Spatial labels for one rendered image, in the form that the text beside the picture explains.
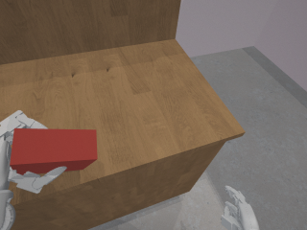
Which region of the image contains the left robot forearm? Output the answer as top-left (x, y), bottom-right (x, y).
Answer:
top-left (0, 190), bottom-right (16, 230)

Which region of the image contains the right robot hand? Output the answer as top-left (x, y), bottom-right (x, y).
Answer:
top-left (221, 185), bottom-right (260, 230)

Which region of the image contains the sponge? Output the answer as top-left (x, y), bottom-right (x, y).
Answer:
top-left (10, 128), bottom-right (98, 175)

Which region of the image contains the table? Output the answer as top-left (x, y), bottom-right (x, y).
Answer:
top-left (0, 0), bottom-right (246, 230)

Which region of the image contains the left robot hand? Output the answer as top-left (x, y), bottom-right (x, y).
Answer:
top-left (0, 110), bottom-right (67, 194)

